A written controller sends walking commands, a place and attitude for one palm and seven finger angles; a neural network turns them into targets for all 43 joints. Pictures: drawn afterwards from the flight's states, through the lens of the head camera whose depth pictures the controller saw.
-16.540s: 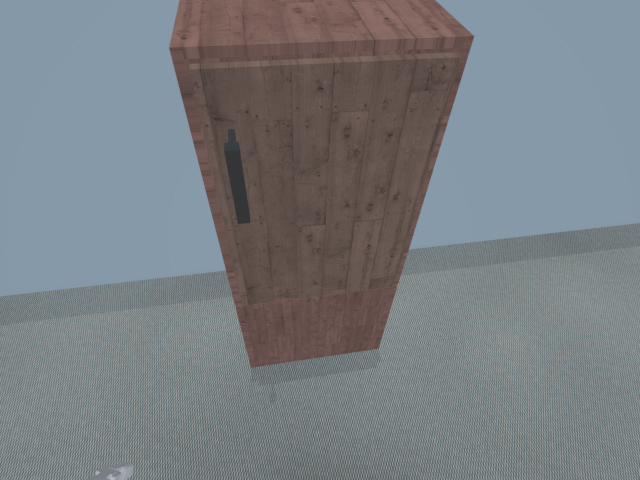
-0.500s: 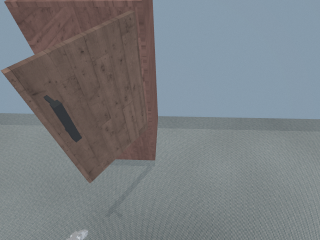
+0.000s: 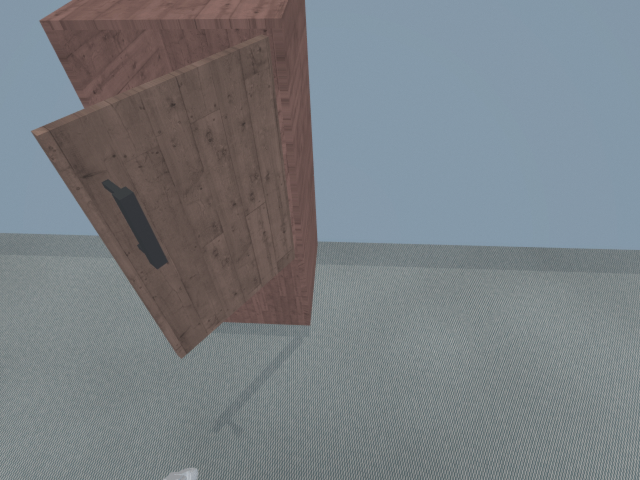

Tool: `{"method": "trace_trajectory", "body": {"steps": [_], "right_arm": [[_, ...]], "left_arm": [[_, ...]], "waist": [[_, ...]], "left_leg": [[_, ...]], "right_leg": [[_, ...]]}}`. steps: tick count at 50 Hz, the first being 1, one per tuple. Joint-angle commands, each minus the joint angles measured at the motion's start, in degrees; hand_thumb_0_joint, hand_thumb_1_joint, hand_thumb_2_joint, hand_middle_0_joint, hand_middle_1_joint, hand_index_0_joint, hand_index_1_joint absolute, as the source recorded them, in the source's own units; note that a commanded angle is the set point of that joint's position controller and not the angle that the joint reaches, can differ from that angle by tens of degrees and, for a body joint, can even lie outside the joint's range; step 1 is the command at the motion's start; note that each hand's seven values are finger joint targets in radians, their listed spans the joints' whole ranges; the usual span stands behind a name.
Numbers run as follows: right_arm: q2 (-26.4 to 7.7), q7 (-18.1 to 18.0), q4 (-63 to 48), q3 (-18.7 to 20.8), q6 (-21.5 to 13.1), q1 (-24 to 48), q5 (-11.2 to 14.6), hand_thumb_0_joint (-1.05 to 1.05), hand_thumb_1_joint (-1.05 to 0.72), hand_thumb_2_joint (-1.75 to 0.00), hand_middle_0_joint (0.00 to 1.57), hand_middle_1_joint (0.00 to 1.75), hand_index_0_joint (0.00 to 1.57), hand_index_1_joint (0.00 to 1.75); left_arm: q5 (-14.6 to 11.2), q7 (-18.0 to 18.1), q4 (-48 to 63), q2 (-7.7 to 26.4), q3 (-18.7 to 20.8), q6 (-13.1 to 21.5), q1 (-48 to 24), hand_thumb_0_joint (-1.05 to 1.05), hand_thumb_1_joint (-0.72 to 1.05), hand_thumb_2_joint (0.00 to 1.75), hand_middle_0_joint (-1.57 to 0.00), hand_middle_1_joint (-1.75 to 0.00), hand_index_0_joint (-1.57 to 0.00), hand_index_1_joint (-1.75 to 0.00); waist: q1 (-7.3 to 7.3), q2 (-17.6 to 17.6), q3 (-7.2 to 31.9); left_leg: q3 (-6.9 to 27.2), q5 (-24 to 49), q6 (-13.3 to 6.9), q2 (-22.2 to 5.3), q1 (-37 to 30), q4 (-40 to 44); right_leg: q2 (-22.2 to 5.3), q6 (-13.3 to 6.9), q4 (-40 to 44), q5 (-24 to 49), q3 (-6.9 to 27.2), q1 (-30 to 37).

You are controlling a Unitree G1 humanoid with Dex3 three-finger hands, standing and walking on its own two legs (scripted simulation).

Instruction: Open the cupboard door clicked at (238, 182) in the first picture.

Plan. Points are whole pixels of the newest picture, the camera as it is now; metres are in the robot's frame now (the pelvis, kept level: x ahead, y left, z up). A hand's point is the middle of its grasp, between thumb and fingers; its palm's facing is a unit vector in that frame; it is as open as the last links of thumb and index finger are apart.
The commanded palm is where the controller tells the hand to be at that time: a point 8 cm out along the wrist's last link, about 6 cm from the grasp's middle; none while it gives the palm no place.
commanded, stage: relax the arm and regain balance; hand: left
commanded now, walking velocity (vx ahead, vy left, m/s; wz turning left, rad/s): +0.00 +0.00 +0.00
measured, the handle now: (135, 225) +0.47 +0.30 +0.06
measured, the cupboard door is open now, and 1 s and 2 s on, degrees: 54 54 54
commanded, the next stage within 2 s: stand and wait in 0.04 s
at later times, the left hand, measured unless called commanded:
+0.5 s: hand out of the picture +0.12 +0.17 -0.15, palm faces +0.09 -0.98 -0.18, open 16.3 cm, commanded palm none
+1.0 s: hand out of the picture +0.14 +0.17 -0.15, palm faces +0.10 -0.98 -0.18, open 16.2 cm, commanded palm none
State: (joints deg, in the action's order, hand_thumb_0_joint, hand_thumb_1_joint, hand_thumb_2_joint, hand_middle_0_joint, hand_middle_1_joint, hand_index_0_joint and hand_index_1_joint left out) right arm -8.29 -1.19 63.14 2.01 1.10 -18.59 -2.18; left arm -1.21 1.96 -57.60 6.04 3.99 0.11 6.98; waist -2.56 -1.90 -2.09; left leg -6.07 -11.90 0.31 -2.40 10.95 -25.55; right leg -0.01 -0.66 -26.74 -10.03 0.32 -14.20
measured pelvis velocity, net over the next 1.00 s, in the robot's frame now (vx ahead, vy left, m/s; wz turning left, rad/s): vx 0.02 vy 0.00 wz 0.01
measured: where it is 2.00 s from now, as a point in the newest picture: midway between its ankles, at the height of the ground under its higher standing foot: outside the picture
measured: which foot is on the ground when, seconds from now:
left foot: down 0.00-1.00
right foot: down 0.00-1.00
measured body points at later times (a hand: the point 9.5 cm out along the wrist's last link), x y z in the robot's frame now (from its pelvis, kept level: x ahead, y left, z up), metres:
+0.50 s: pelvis +0.01 +0.00 +0.00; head +0.01 -0.01 +0.45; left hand +0.12 +0.22 -0.14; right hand -0.03 -0.20 -0.17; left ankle +0.02 +0.12 -0.74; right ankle +0.05 -0.11 -0.74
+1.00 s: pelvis +0.02 +0.00 +0.00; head +0.03 -0.01 +0.45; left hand +0.13 +0.23 -0.14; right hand +0.02 -0.21 -0.16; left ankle +0.02 +0.12 -0.74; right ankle +0.05 -0.11 -0.74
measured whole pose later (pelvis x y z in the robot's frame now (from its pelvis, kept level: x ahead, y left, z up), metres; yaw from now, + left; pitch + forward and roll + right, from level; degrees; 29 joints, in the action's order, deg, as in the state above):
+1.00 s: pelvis +0.02 +0.00 +0.00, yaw +1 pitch -2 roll +0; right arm -7.5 -1.6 64.7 1.8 0.3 -15.9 -1.7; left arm -1.4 2.2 -59.5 6.9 4.0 1.1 6.2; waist -1.9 -1.0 -2.0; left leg -5.6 -12.1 0.3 -1.9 8.3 -22.2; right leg -0.4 -0.2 -23.5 -10.5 -0.2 -11.3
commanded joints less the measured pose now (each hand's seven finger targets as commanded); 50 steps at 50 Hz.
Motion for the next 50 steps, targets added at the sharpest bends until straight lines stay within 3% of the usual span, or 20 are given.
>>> {"method": "trace_trajectory", "body": {"steps": [1,12,20,32,47,50], "right_arm": [[-3.67,-0.03,-1.39,0.37,-0.62,-4.66,0.17,0.0,-0.9,-0.9,0.2,0.3,0.2,0.3],[-3.19,-0.14,-0.75,0.48,-0.65,-6.68,0.29,0.0,-0.9,-0.9,0.2,0.3,0.2,0.3],[-2.89,-0.24,-0.46,0.45,-0.85,-6.38,0.4,0.0,-0.9,-0.9,0.2,0.3,0.2,0.3],[-3.25,-0.43,-0.39,0.44,-1.36,-3.95,0.66,0.0,-0.9,-0.9,0.2,0.3,0.2,0.3],[-3.92,-0.47,0.3,0.27,-1.36,-1.84,0.67,0.0,-0.9,-0.9,0.2,0.3,0.2,0.3],[-4.01,-0.46,0.43,0.16,-1.31,-1.61,0.63,0.0,-0.9,-0.9,0.2,0.3,0.2,0.3]], "left_arm": [[2.43,0.23,-0.43,7.56,-0.48,0.15,5.51,0.0,-0.5,0.3,-0.15,-0.3,-0.15,-0.3],[2.24,0.31,-0.95,7.39,-0.55,0.14,5.79,0.0,-0.5,0.3,-0.15,-0.3,-0.15,-0.3],[2.27,0.35,-1.43,7.12,-0.65,0.24,5.9,0.0,-0.5,0.3,-0.15,-0.3,-0.15,-0.3],[2.27,0.39,-2.17,6.67,-0.89,0.86,6.37,0.0,-0.5,0.3,-0.15,-0.3,-0.15,-0.3],[2.27,0.3,-2.97,7.06,-1.01,1.07,6.3,0.0,-0.5,0.3,-0.15,-0.3,-0.15,-0.3],[2.24,0.27,-2.97,7.26,-1.04,1.09,6.26,0.0,-0.5,0.3,-0.15,-0.3,-0.15,-0.3]], "waist": [[1.22,3.43,-3.26],[1.31,3.34,-2.29],[1.43,1.67,-3.22],[1.58,2.57,-1.02],[1.71,3.25,-1.01],[1.75,2.09,-0.84]], "left_leg": [[5.26,-9.01,-1.68,-2.84,0.6,6.0],[5.35,-7.52,-1.61,-2.87,0.71,6.04],[5.86,-6.73,-1.58,-3.47,1.11,7.38],[5.29,-0.5,-1.45,-3.86,-1.68,7.3],[5.14,1.52,-1.31,-3.74,-2.81,7.7],[5.01,1.83,-1.19,-3.73,-3.06,7.57]], "right_leg": [[-4.24,-1.37,8.83,-9.94,5.81,-4.58],[-4.41,-1.53,8.68,-8.9,5.4,-3.38],[-4.22,-1.23,7.82,-5.41,4.37,-2.51],[-4.58,-0.84,7.05,2.52,3.66,0.02],[-4.88,-0.66,7.97,4.6,3.79,1.51],[-4.98,-0.68,8.1,4.85,3.74,1.73]]}}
